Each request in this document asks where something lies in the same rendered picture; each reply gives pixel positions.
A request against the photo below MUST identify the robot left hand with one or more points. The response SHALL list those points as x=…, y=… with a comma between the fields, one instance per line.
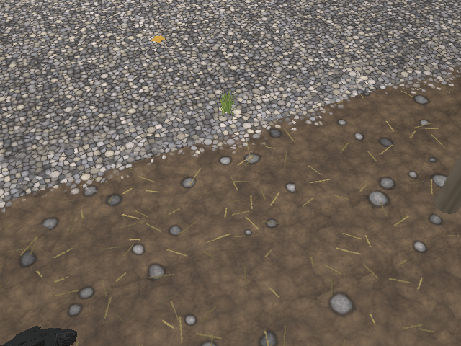
x=36, y=336

